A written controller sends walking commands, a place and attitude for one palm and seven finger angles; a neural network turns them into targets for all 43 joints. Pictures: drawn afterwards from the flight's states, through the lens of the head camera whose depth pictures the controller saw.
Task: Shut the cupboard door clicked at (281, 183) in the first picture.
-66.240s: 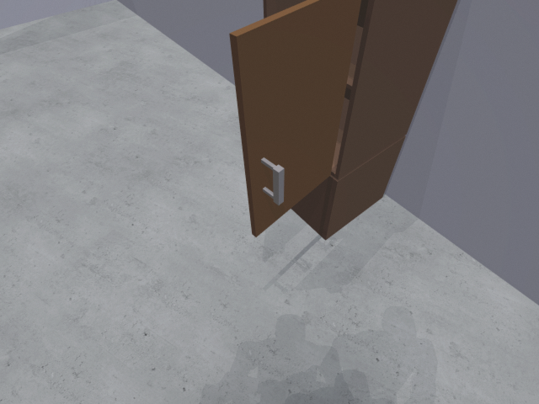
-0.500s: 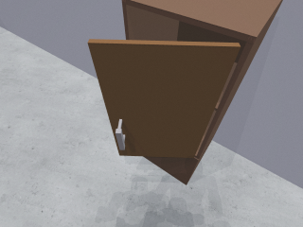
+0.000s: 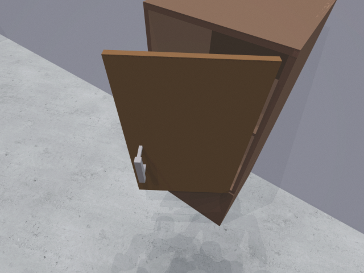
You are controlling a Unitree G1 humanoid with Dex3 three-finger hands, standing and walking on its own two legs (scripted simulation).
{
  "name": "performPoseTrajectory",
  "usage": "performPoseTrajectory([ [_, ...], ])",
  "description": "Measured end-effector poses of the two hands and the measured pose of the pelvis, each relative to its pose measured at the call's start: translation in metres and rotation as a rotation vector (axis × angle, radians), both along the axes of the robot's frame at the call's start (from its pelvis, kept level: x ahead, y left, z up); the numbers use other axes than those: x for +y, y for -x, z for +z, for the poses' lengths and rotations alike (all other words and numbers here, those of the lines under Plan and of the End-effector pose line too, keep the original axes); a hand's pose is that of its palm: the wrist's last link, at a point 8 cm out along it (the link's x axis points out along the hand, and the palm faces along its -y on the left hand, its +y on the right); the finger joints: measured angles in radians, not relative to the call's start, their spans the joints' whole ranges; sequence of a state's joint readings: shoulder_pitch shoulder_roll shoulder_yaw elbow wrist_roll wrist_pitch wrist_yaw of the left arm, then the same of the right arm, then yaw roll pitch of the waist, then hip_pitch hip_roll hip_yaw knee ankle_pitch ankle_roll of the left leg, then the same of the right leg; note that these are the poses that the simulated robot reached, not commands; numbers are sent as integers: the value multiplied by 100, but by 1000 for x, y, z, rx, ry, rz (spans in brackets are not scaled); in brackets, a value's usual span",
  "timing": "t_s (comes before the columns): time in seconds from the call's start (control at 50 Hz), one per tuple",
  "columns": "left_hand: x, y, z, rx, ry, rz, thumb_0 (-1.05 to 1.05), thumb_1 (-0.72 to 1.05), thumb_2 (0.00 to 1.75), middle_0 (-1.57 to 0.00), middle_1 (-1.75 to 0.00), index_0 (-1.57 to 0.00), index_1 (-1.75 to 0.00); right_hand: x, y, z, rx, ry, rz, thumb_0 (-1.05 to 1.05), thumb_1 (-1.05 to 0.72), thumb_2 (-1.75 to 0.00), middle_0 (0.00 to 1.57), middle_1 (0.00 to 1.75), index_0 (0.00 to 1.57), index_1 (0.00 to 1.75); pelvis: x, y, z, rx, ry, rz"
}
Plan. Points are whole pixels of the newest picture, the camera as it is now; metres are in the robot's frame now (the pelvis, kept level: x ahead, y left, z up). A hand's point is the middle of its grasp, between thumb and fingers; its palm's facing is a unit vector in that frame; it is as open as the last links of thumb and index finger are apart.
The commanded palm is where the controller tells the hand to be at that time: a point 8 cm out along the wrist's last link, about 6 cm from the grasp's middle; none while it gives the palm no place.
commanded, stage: look again from close up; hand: left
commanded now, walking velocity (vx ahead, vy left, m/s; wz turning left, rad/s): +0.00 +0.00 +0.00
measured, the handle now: (141, 164) +0.44 +0.16 -0.12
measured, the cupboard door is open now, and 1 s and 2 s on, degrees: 33 33 33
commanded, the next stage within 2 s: raise the hand and make a fist in 0.50 s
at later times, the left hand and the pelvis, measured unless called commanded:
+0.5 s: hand out of the picture +0.03 +0.21 -0.17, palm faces -0.01 -0.97 -0.26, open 7.4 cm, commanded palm none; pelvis -0.01 +0.00 +0.00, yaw +0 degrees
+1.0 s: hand out of the picture +0.11 +0.19 -0.09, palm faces +0.03 -1.00 +0.01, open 6.3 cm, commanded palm +0.09 +0.25 -0.08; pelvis -0.09 -0.01 -0.12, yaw +2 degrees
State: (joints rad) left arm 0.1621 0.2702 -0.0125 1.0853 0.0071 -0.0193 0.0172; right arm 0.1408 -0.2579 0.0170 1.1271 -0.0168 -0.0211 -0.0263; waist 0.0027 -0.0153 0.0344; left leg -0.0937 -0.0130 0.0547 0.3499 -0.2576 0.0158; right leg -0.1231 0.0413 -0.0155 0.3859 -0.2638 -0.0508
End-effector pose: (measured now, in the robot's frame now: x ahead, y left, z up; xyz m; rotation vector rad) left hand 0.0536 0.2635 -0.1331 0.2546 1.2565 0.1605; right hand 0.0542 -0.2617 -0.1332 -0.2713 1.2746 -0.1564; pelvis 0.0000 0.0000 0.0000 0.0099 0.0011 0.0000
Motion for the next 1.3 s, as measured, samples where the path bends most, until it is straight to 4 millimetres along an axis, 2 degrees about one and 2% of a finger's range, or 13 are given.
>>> performPoseTrajectory([
  [0.2, -4, 14, -1, 11, 7, 12, 0, 91, 90, -20, -30, -20, -30, 2, 5, 0, -1, -8, 1, 0, -91, -90, 21, 29, 20, 30, -2, 5, 1, -4, 2, 2],
  [0.62, -6, 35, -4, 34, 14, 21, 0, 91, 90, -20, -30, -20, -30, 8, 32, -2, 38, -18, -16, 0, -91, -90, 21, 29, 20, 30, 1, 16, 1, -5, 7, 3],
  [0.66, 3, 12, 12, -165, 13, 119, 1, 91, 90, -20, -30, -21, -30, 7, 27, 0, -70, 17, -21, 0, -91, -90, 21, 29, 20, 30, 1, 22, -4, -15, 4, 10],
  [0.72, 5, -36, 66, -594, -2, 126, 2, 91, 90, -21, -32, -22, -31, 8, 9, 4, -291, 14, -16, 0, -91, -90, 21, 29, 20, 30, 2, 27, -15, 0, -18, 36],
  [0.76, 4, -62, 94, -838, 15, 112, 1, 91, 90, -22, -33, -23, -32, 9, -5, 2, -405, -8, 9, 0, -91, -90, 21, 29, 20, 30, 2, 33, -25, 41, -19, 54],
  [0.82, -3, -80, 108, -1110, 87, 42, 1, 91, 90, -25, -36, -26, -36, 10, -28, -2, -535, -34, 54, 0, -91, -90, 21, 29, 20, 30, -1, 48, -44, 120, -16, 43],
  [0.86, -13, -78, 101, -1234, 146, -54, 1, 91, 90, -27, -39, -28, -39, 11, -42, -6, -612, -42, 93, 0, -90, -90, 21, 29, 20, 30, -4, 59, -62, 176, -20, 30],
  [0.92, -23, -62, 75, -1286, 218, -180, 0, 91, 90, -32, -44, -33, -44, 11, -61, -16, -705, -41, 145, 1, -90, -90, 21, 29, 20, 30, -7, 74, -92, 231, -20, 21],
  [0.98, -23, -39, 46, -1233, 255, -149, 1, 91, 90, -37, -50, -38, -49, 14, -74, -28, -763, -39, 171, 1, -90, -90, 21, 29, 20, 30, -8, 85, -115, 254, -11, 25],
  [1.02, -19, -26, 35, -1204, 240, -100, 1, 90, 90, -41, -54, -42, -53, 20, -79, -35, -777, -40, 185, 1, -90, -90, 20, 29, 20, 30, -8, 90, -125, 261, 0, 30],
  [1.12, -13, -19, 46, -1245, 175, -102, 2, 90, 90, -50, -64, -51, -63, 39, -75, -53, -742, -59, 219, 1, -91, -90, 20, 29, 20, 30, -8, 96, -134, 275, 32, 47],
  [1.2, -14, -34, 56, -1261, 199, -160, 2, 90, 90, -57, -71, -58, -71, 51, -61, -65, -680, -83, 205, 1, -90, -90, 21, 29, 20, 30, -5, 97, -134, 288, 51, 52],
  [1.3, -13, -50, 54, -1188, 243, -157, 2, 90, 90, -66, -81, -67, -81, 55, -40, -70, -611, -91, 138, 1, -90, -90, 21, 30, 20, 30, 2, 93, -127, 300, 55, 43],
])
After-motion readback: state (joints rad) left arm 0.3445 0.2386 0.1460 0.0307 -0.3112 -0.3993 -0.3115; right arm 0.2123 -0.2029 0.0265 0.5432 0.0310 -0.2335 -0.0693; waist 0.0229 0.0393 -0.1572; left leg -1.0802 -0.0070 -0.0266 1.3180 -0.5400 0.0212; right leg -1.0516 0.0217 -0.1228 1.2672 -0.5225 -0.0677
